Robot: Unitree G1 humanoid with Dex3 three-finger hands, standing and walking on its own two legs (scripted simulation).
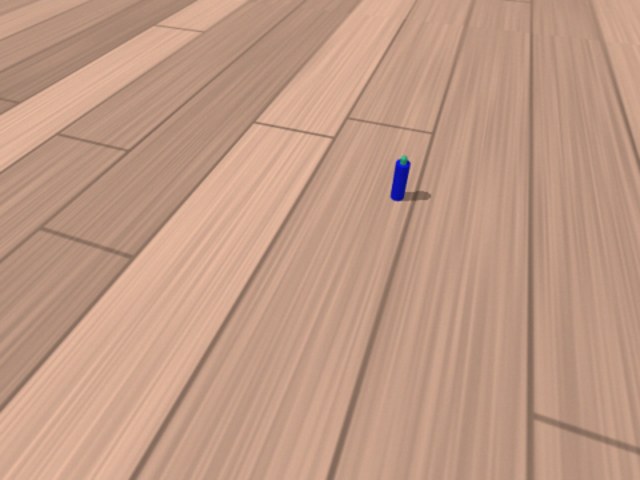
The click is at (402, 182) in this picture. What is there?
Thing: necked bottle
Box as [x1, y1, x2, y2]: [391, 156, 409, 200]
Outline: 405,156 402,156 400,159 396,161 391,190 391,198 394,200 400,200 403,198 409,168 409,162
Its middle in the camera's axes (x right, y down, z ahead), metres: +0.38 -0.29 +1.77
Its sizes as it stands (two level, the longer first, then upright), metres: 0.064 0.064 0.238
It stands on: the floor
